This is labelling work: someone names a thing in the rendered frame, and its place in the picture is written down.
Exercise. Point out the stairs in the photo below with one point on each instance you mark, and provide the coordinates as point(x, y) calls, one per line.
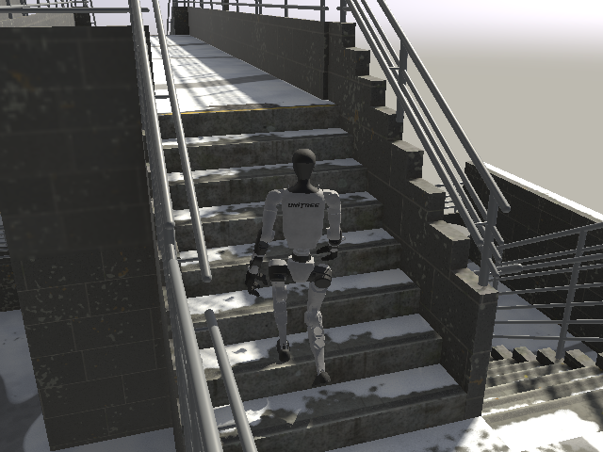
point(382, 356)
point(510, 385)

